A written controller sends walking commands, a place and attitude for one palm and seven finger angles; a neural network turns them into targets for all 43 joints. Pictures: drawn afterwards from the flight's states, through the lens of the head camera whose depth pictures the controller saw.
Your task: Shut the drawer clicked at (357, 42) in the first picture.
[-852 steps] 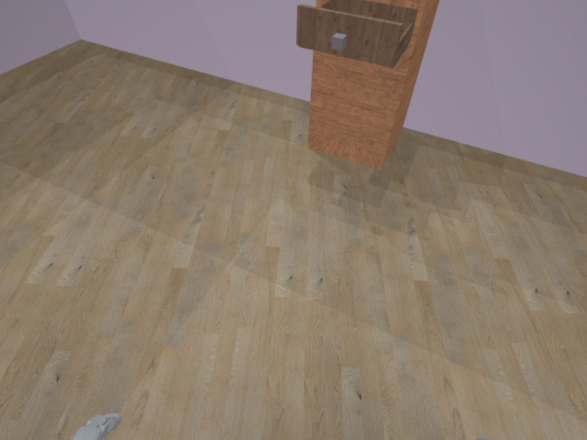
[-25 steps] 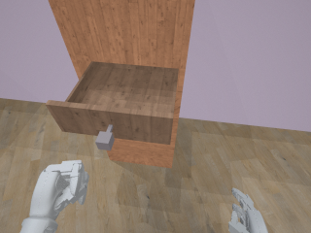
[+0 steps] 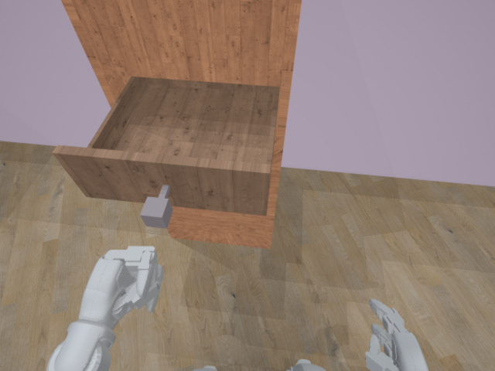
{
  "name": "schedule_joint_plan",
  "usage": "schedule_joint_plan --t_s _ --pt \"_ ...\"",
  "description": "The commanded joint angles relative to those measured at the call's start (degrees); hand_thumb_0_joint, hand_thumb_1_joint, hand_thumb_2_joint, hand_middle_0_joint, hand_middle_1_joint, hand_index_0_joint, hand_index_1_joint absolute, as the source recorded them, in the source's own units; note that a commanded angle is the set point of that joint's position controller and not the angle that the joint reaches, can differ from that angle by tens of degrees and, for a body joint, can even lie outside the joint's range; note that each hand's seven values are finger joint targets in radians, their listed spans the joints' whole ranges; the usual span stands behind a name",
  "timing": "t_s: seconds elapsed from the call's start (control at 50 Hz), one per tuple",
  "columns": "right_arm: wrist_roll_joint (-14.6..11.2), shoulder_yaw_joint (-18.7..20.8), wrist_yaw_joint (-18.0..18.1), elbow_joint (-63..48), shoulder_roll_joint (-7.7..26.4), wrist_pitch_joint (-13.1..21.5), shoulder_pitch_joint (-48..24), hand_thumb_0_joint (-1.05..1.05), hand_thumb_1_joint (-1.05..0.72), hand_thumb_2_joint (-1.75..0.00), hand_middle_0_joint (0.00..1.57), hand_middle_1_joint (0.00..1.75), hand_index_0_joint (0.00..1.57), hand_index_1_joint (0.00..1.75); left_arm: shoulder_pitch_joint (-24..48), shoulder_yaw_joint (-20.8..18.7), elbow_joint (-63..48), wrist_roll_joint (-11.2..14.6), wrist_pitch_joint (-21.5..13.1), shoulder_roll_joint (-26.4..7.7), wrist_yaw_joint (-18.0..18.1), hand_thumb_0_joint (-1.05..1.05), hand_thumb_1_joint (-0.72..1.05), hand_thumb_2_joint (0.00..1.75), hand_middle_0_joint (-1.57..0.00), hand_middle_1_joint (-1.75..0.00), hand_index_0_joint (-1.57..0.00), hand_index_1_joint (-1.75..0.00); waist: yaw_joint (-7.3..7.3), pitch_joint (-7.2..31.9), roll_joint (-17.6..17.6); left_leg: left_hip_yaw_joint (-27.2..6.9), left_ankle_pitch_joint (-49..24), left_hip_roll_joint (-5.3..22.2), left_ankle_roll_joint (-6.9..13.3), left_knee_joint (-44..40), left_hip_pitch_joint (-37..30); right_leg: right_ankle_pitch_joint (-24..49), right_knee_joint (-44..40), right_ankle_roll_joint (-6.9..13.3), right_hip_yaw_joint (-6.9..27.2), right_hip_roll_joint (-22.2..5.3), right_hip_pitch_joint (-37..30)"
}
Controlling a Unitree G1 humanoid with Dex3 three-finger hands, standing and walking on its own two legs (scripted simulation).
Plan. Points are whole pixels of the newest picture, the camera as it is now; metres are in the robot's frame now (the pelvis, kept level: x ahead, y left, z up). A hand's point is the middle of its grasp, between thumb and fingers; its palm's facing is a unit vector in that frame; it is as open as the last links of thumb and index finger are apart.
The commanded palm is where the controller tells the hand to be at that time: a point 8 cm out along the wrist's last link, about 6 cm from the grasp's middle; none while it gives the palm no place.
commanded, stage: bring the fist close to the handle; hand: left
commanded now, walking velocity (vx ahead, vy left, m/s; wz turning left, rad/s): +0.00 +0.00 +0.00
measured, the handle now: (160, 203) +0.40 +0.18 +0.01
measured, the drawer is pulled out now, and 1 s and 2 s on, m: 0.24 0.24 0.16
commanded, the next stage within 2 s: push the drawer shut in 1.00 s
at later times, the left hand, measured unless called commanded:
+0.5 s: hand (164, 264) +0.28 +0.15 +0.02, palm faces -0.08 -1.00 -0.05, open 3.3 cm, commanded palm +0.26 +0.20 +0.01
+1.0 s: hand (175, 259) +0.30 +0.14 -0.01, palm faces -0.13 -0.99 -0.03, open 3.3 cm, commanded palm +0.28 +0.20 +0.00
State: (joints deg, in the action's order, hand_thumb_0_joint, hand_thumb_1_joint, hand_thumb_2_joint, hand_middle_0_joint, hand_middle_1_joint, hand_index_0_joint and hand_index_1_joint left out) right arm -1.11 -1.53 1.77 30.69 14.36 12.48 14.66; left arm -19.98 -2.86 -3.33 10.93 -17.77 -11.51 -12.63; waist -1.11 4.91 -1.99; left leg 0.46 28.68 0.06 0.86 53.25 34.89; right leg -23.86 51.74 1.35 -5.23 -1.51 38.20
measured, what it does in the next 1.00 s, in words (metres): stands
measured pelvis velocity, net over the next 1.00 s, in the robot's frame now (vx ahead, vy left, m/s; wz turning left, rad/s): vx -0.02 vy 0.01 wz -0.01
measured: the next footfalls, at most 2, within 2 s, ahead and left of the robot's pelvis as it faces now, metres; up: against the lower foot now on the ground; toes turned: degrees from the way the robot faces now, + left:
none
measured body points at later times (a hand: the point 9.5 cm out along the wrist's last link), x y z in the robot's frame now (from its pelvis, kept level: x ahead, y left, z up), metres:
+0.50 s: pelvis -0.01 +0.00 -0.03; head +0.07 +0.00 +0.41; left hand +0.28 +0.20 +0.02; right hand +0.15 -0.24 -0.12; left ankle -0.02 +0.11 -0.69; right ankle +0.02 -0.11 -0.69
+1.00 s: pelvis -0.02 +0.01 -0.04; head +0.08 +0.00 +0.40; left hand +0.30 +0.19 -0.01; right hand +0.13 -0.24 -0.14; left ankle -0.02 +0.11 -0.69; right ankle +0.02 -0.11 -0.69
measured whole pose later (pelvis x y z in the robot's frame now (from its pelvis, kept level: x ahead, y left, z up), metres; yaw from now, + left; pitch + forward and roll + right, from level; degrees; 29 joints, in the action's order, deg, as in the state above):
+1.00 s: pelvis -0.02 +0.01 -0.04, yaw -1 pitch +18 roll -1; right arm -1.0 -0.9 0.9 30.6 14.4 4.6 13.4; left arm 1.8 -4.4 16.4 10.2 -21.5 -11.5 -10.8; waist -2.4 7.3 -1.4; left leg 1.2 31.9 0.0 1.6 65.5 51.9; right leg -26.2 63.1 1.1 -4.4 -2.0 55.3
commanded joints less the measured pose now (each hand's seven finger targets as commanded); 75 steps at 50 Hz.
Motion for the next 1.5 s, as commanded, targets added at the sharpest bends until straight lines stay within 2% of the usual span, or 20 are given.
schedule_joint_plan --t_s 0.0,0.12,0.2,0.22,0.32,0.34,0.4,0.46,0.54,0.66,0.78,0.84,0.96,1.08,1.14,1.2,1.28,1.4,1.44,1.48 --pt "-0.43 3.34 0.53 -9.03 6.44 2.87 -2.66 0.00 -0.90 -0.90 0.20 0.30 0.20 0.30 5.47 -6.24 -12.01 1.81 -5.50 -5.92 1.21 0.00 0.90 0.90 -1.40 -1.60 -1.40 -1.60 0.14 13.61 1.75 -1.24 -19.19 -0.66 -0.26 -6.57 -0.94 16.19 -5.17 -0.26 2.51 0.37 -11.48" --pt "-0.07 3.62 -0.28 -8.26 6.76 2.40 -1.88 0.00 -0.90 -0.90 0.20 0.30 0.20 0.30 7.85 -1.73 -7.12 0.51 -7.33 -2.70 1.47 0.00 0.90 0.90 -1.40 -1.60 -1.40 -1.60 -1.08 12.92 1.47 -1.59 -19.20 -0.36 -0.49 -4.28 1.39 15.60 -2.57 -0.26 2.17 0.36 -6.91" --pt "-0.10 4.06 -0.27 -8.38 7.35 1.25 -1.98 0.00 -0.90 -0.90 0.20 0.30 0.20 0.30 10.87 -3.32 -4.39 -0.05 -7.29 -4.87 0.55 0.00 0.90 0.90 -1.40 -1.60 -1.40 -1.60 -1.01 14.65 3.50 -1.44 -17.06 -0.47 -0.26 -2.84 4.30 14.21 -1.49 -0.29 2.87 0.18 -6.21" --pt "-0.15 4.14 -0.21 -8.49 7.28 1.04 -2.15 0.00 -0.90 -0.90 0.20 0.30 0.20 0.30 10.59 -4.32 -3.56 0.02 -7.39 -5.25 0.60 0.00 0.90 0.90 -1.40 -1.60 -1.40 -1.60 -0.46 14.87 3.27 -1.34 -16.61 -0.54 -0.30 -2.72 4.76 13.57 -1.26 -0.17 3.04 0.17 -6.33" --pt "0.07 3.77 0.00 -7.78 6.67 0.30 -3.04 0.00 -0.90 -0.90 0.20 0.30 0.20 0.30 19.83 -5.35 -2.85 0.70 -9.27 -5.41 2.02 0.00 0.90 0.90 -1.40 -1.60 -1.40 -1.60 -1.14 16.22 1.31 -1.33 -14.51 -0.62 -0.15 -0.83 6.45 11.05 0.22 -0.17 3.44 0.18 -3.66" --pt "0.09 3.94 0.06 -7.26 6.83 0.18 -2.96 0.00 -0.90 -0.90 0.20 0.30 0.20 0.30 21.00 -6.69 -2.67 0.66 -9.92 -6.92 2.36 0.00 0.90 0.90 -1.40 -1.60 -1.40 -1.60 -1.25 17.31 2.65 -1.29 -14.62 -0.46 0.05 -0.01 7.23 11.07 0.55 -0.18 3.88 0.24 -3.85" --pt "0.18 3.91 -0.15 -6.59 6.92 -0.09 -2.87 0.00 -0.90 -0.90 0.20 0.30 0.20 0.30 23.19 -5.23 0.88 0.47 -10.62 -5.51 1.67 0.00 0.90 0.90 -1.40 -1.60 -1.40 -1.60 -1.29 18.36 0.80 -1.62 -15.07 -0.50 -0.18 0.84 7.74 11.42 2.00 0.03 3.56 0.22 -2.17" --pt "0.04 4.19 -0.51 -6.58 7.28 -0.76 -2.28 0.00 -0.90 -0.90 0.20 0.30 0.20 0.30 22.12 -3.10 5.30 0.36 -9.59 -3.62 0.14 0.00 0.90 0.90 -1.40 -1.60 -1.40 -1.60 -1.53 19.23 1.83 -1.72 -16.07 -0.39 -0.09 1.88 8.68 12.64 2.97 -0.05 3.54 0.24 -1.16" --pt "-0.02 4.28 -0.48 -6.98 7.95 -2.19 -1.81 0.00 -0.90 -0.90 0.20 0.30 0.20 0.30 24.36 -5.57 8.22 0.48 -8.01 -6.38 -0.58 0.00 0.90 0.90 -1.40 -1.60 -1.40 -1.60 -1.28 19.92 3.67 -1.62 -14.85 -0.56 0.06 2.57 11.57 12.22 3.46 -0.03 4.03 0.19 -2.00" --pt "0.10 4.23 -0.64 -8.03 7.06 -3.25 -2.22 0.00 -0.90 -0.90 0.20 0.30 0.20 0.30 26.76 -7.35 1.82 1.05 -10.52 -7.52 1.46 0.00 0.90 0.90 -1.40 -1.60 -1.40 -1.60 -0.27 24.17 0.50 -1.52 -17.20 -0.45 0.02 2.64 9.45 13.94 4.62 0.14 4.06 0.30 -2.96" --pt "-0.17 4.19 -0.64 -6.89 7.78 -4.06 -1.53 0.00 -0.90 -0.90 0.20 0.30 0.20 0.30 29.78 -3.13 7.67 -0.19 -9.75 -4.56 1.47 0.00 0.90 0.90 -1.40 -1.60 -1.40 -1.60 -2.78 18.90 2.45 -2.41 -11.47 -0.03 0.10 2.63 11.18 7.12 3.84 -0.10 3.30 0.62 2.85" --pt "-0.45 4.20 -0.33 -7.46 8.41 -4.68 -1.41 0.00 -0.90 -0.90 0.20 0.30 0.20 0.30 30.17 -3.49 9.27 -0.09 -8.02 -5.55 0.90 0.00 0.90 0.90 -1.40 -1.60 -1.40 -1.60 -2.52 18.59 2.75 -2.41 -9.39 -0.20 0.25 2.08 11.82 4.86 3.15 -0.01 3.40 0.63 2.69" --pt "-0.13 4.05 -0.13 -8.25 7.70 -5.28 -1.15 0.00 -0.90 -0.90 0.20 0.30 0.20 0.30 32.15 -6.14 4.27 0.36 -8.25 -7.52 2.44 0.00 0.90 0.90 -1.40 -1.60 -1.40 -1.60 -1.01 24.29 0.40 -2.28 -15.20 -0.24 0.10 1.81 8.58 10.65 4.15 0.12 3.47 0.62 -1.01" --pt "0.09 4.08 -0.89 -7.93 7.43 -5.77 -0.58 0.00 -0.90 -0.90 0.20 0.30 0.20 0.30 27.11 -5.17 7.50 -0.16 -8.90 -5.70 2.99 0.00 0.90 0.90 -1.40 -1.60 -1.40 -1.60 -1.13 21.48 1.65 -1.95 -16.98 -0.14 -0.19 1.98 9.93 13.22 4.44 0.12 3.17 0.76 -1.14" --pt "-0.13 4.06 -0.73 -7.32 8.09 -6.22 -0.26 0.00 -0.90 -0.90 0.20 0.30 0.20 0.30 33.13 -3.04 9.90 -0.79 -8.20 -5.03 2.13 0.00 0.90 0.90 -1.40 -1.60 -1.40 -1.60 -3.36 18.28 2.76 -2.27 -14.10 0.01 0.07 2.56 11.32 10.48 4.16 0.03 3.05 0.84 2.13" --pt "-0.26 4.30 -0.33 -6.95 8.28 -6.31 -0.24 0.00 -0.90 -0.90 0.20 0.30 0.20 0.30 37.21 -4.25 9.83 -0.66 -8.20 -6.38 1.65 0.00 0.90 0.90 -1.40 -1.60 -1.40 -1.60 -3.17 20.33 0.55 -2.22 -13.54 -0.03 -0.02 2.73 9.92 9.70 3.93 0.10 3.39 0.69 2.49" --pt "-0.02 4.38 -0.18 -6.17 7.92 -5.88 0.56 0.00 -0.90 -0.90 0.20 0.30 0.20 0.30 40.99 -2.88 7.51 -0.29 -8.84 -5.08 2.11 0.00 0.90 0.90 -1.40 -1.60 -1.40 -1.60 -3.26 25.15 -1.52 -3.18 -20.61 0.34 -0.48 3.27 5.11 13.94 5.31 0.14 2.88 0.62 2.60" --pt "-0.14 4.16 0.28 -4.18 8.25 -5.79 0.32 0.00 -0.90 -0.90 0.20 0.30 0.20 0.30 49.78 -2.40 12.04 -0.91 -9.10 -5.14 3.44 0.00 0.90 0.90 -1.40 -1.60 -1.40 -1.60 -5.10 22.16 2.19 -3.57 -13.25 0.18 -0.06 3.60 8.64 8.30 4.47 -0.20 2.85 0.67 5.18" --pt "-0.19 3.87 0.67 -3.45 8.49 -5.75 0.35 0.00 -0.90 -0.90 0.20 0.30 0.20 0.30 54.90 -1.97 13.24 -1.23 -9.29 -5.93 3.53 0.00 0.90 0.90 -1.40 -1.60 -1.40 -1.60 -6.03 21.51 1.62 -3.54 -11.33 0.01 0.29 3.88 9.50 6.70 4.35 -0.10 3.11 0.74 5.91" --pt "-0.30 3.88 0.86 -3.06 8.45 -5.76 0.20 0.00 -0.90 -0.90 0.20 0.30 0.20 0.30 56.32 -3.07 15.02 -1.29 -9.36 -6.65 3.50 0.00 0.90 0.90 -1.40 -1.60 -1.40 -1.60 -5.45 22.98 0.31 -3.56 -10.31 -0.17 0.11 3.48 8.56 5.53 4.08 -0.02 3.35 0.70 6.13"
